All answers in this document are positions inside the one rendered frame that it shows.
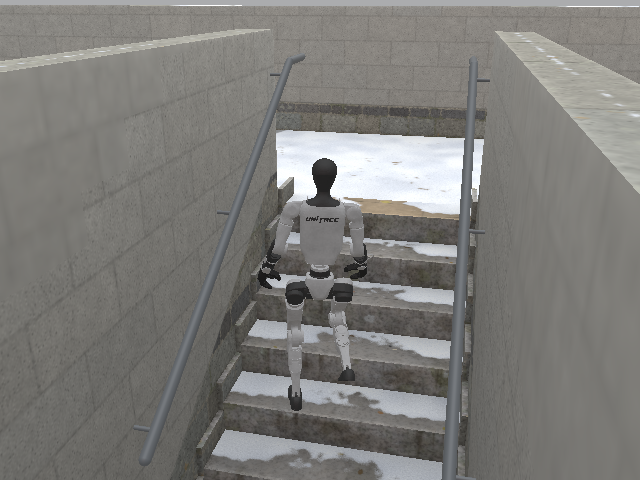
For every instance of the stairs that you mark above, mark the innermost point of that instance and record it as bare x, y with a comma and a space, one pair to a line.
388, 424

